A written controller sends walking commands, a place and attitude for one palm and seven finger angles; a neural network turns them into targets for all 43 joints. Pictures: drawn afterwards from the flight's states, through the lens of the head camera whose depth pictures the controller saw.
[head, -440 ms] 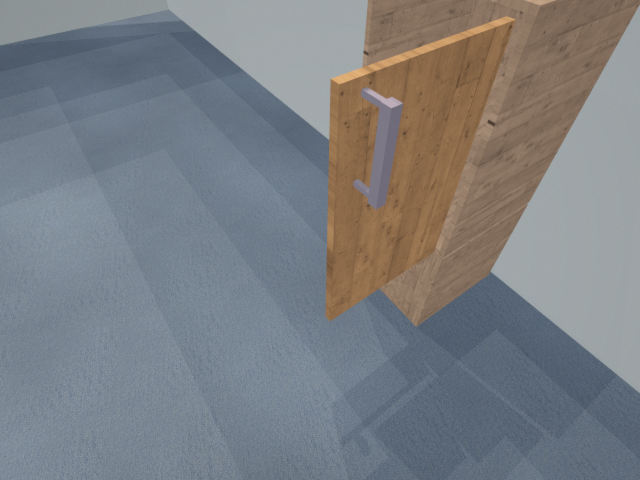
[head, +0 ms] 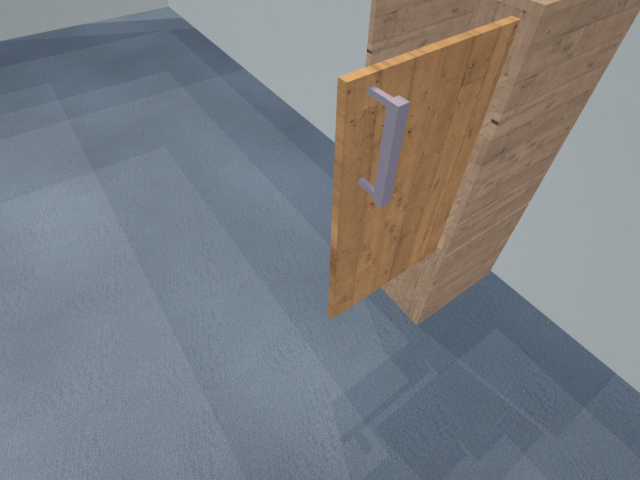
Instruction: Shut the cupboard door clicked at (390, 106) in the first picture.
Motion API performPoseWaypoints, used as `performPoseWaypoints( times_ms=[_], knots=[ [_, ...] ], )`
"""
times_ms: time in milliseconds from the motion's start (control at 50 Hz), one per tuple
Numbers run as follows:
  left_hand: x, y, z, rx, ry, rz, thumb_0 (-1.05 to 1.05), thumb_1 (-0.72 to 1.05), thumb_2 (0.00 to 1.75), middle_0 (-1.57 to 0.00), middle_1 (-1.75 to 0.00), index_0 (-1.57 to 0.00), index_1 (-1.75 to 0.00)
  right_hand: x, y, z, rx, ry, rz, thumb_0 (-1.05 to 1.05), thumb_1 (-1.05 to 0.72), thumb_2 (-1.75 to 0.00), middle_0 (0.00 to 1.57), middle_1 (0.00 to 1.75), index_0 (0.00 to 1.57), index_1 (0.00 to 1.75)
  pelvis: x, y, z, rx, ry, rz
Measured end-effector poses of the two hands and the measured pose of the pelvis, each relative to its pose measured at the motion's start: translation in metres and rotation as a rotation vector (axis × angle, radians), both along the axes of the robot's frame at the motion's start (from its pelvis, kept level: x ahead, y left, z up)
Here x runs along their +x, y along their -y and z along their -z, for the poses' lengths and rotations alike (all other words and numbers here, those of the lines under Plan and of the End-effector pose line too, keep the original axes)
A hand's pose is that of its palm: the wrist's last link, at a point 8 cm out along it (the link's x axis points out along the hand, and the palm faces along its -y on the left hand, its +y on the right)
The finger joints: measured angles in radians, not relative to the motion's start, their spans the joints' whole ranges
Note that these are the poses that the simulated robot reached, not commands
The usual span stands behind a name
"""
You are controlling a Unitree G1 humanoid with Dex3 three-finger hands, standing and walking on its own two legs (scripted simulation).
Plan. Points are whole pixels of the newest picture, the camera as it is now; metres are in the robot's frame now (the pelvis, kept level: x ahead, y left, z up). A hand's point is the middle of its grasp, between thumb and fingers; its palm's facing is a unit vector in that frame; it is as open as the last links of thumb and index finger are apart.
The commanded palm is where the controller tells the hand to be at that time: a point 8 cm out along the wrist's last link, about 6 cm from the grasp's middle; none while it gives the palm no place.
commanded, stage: look at it before walking up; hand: left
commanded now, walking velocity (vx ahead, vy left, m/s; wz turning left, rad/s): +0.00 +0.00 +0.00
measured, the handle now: (379, 150) +0.53 -0.06 +0.14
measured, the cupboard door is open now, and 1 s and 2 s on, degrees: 91 91 91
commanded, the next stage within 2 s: walk around to get in front in 0.40 s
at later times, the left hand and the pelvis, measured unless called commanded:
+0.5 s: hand out of the picture +0.00 +0.19 -0.17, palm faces +0.02 -0.98 -0.21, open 7.4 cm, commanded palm none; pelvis +0.00 +0.01 +0.00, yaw +0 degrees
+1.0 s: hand out of the picture +0.07 +0.19 -0.17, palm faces -0.16 -0.95 -0.27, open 7.4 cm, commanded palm none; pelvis -0.02 -0.01 -0.01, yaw -13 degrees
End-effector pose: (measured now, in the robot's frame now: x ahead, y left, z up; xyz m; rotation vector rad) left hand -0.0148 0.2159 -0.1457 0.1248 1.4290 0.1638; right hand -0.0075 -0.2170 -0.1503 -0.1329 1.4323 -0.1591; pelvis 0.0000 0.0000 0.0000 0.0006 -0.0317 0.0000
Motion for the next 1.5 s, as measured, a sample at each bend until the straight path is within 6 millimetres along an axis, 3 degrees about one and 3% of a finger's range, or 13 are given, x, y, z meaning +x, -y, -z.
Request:
performPoseWaypoints(
  times_ms=[300,720,920,1040,1100,1300,1420,1500],
  knots=[
    [-0.001,-0.011,-0.001,0.010,-0.005,0.005,0.00,0.91,0.90,-0.20,-0.30,-0.20,-0.30,0.002,0.002,-0.002,-0.014,0.004,-0.007,0.00,-0.91,-0.90,0.20,0.30,0.20,0.30,-0.002,-0.005,0.000,0.000,-0.002,-0.001],
    [0.018,-0.022,0.003,0.022,-0.011,0.048,0.00,0.91,0.90,-0.20,-0.30,-0.20,-0.30,0.017,0.011,0.000,-0.047,0.056,0.049,0.00,-0.91,-0.90,0.20,0.30,0.20,0.30,-0.003,-0.007,0.005,-0.005,-0.016,0.065],
    [0.062,-0.029,0.005,0.049,0.028,0.158,0.01,0.91,0.90,-0.20,-0.30,-0.20,-0.30,0.002,0.024,0.006,-0.073,0.104,0.141,0.00,-0.90,-0.90,0.21,0.30,0.20,0.30,-0.013,-0.005,0.013,0.019,-0.029,0.182],
    [0.100,-0.012,-0.005,0.099,0.126,0.254,0.01,0.91,0.90,-0.20,-0.30,-0.20,-0.30,-0.014,0.047,0.022,-0.049,0.118,0.209,0.00,-0.90,-0.90,0.21,0.30,0.20,0.30,-0.017,0.016,0.022,0.032,-0.036,0.254],
    [0.108,-0.002,-0.008,0.116,0.141,0.281,0.00,0.91,0.90,-0.20,-0.30,-0.20,-0.30,-0.018,0.060,0.022,-0.047,0.108,0.246,0.01,-0.91,-0.90,0.21,0.30,0.20,0.30,-0.018,0.023,0.020,0.026,-0.034,0.275],
    [0.118,0.023,-0.013,0.076,0.068,0.388,0.00,0.90,0.90,-0.20,-0.30,-0.20,-0.30,0.005,0.081,-0.008,-0.100,0.210,0.348,0.01,-0.91,-0.90,0.20,0.30,0.20,0.30,-0.008,0.026,0.003,0.043,-0.051,0.403],
    [0.136,0.019,-0.003,0.041,0.050,0.436,0.01,0.90,0.90,-0.20,-0.30,-0.21,-0.30,0.023,0.074,-0.019,-0.138,0.260,0.383,0.01,-0.91,-0.90,0.20,0.30,0.20,0.30,0.006,0.014,0.004,0.032,-0.058,0.467],
    [0.163,0.009,0.012,0.019,0.049,0.472,0.01,0.90,0.90,-0.20,-0.30,-0.21,-0.30,0.029,0.061,-0.021,-0.179,0.294,0.409,0.01,-0.91,-0.90,0.20,0.30,0.20,0.30,0.021,0.000,0.013,0.007,-0.073,0.511]
  ],
)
